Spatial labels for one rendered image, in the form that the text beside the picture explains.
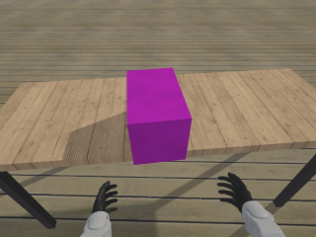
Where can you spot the robot left forearm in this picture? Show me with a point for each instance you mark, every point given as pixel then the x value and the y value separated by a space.
pixel 98 225

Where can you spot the right robot hand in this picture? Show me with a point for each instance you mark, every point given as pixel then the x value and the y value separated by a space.
pixel 240 192

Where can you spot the robot right forearm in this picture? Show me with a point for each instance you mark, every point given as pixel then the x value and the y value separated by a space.
pixel 258 221

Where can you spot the left robot hand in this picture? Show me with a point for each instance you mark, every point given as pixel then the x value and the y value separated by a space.
pixel 100 203

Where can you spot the carton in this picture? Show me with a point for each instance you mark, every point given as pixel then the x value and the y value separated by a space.
pixel 157 116

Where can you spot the table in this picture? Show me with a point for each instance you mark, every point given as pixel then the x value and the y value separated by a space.
pixel 67 123

